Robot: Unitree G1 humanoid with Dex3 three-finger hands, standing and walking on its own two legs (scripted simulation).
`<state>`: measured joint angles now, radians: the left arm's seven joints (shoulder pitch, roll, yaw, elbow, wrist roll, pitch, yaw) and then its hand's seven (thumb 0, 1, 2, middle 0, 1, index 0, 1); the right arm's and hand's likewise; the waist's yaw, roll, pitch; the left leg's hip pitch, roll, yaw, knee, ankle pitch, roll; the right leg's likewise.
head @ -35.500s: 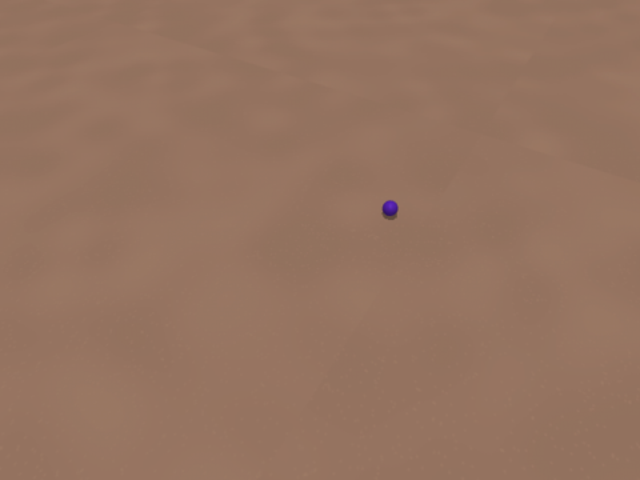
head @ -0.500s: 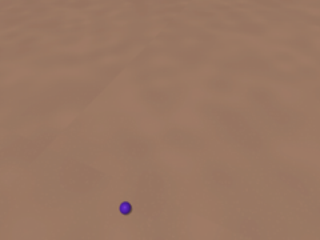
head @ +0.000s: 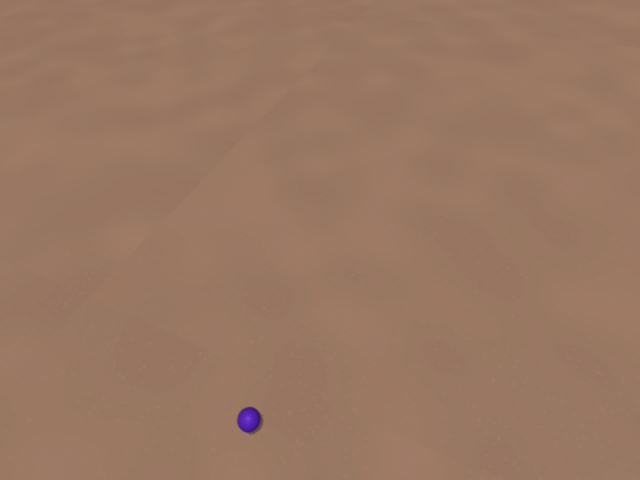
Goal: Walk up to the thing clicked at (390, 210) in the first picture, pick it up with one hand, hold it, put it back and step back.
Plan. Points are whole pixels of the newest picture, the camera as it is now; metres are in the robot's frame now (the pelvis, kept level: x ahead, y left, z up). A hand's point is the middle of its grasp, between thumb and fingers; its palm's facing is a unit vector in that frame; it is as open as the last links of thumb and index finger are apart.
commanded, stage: stand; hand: left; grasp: from above
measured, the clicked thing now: (248, 419) +0.41 +0.26 -0.75
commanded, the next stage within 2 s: step back in 0.62 s
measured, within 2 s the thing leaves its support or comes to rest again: neither
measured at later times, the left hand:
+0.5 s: hand out of the picture +0.08 +0.24 -0.15, palm faces +0.00 -0.94 -0.34, open 7.4 cm
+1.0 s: hand out of the picture +0.08 +0.31 -0.18, palm faces -0.01 -0.93 -0.36, open 7.4 cm
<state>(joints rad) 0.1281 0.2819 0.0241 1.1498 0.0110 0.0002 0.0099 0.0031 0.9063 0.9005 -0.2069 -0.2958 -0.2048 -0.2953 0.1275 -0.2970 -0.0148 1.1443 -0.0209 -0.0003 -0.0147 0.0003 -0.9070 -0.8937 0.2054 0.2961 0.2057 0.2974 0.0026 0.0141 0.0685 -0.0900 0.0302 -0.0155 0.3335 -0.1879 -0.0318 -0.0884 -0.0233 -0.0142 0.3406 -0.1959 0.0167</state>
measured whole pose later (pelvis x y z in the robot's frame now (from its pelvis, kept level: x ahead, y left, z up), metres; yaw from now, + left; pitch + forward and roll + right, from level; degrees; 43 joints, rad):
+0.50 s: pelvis +0.00 +0.00 +0.00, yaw +0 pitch -3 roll +0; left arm 0.11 0.33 0.02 1.12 0.01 -0.01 0.00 0.00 0.91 0.90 -0.21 -0.30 -0.20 -0.29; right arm 0.11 -0.34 -0.02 1.13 -0.02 0.00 0.00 0.00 -0.91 -0.89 0.20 0.30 0.21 0.30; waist -0.01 0.01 0.06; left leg -0.09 0.04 -0.02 0.33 -0.19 -0.04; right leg -0.09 -0.02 -0.02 0.33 -0.19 0.01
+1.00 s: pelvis -0.06 +0.04 -0.02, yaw +1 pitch -1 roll -1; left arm 0.01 0.41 0.07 0.91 0.01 0.07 0.03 0.00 0.91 0.90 -0.21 -0.30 -0.20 -0.29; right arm 0.14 -0.37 -0.06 0.98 -0.03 0.03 0.01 0.00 -0.91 -0.89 0.20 0.30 0.20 0.30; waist -0.02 -0.05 0.21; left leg -0.29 -0.04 -0.01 0.65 -0.33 0.05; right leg -0.43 0.05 0.15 0.90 -0.53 -0.02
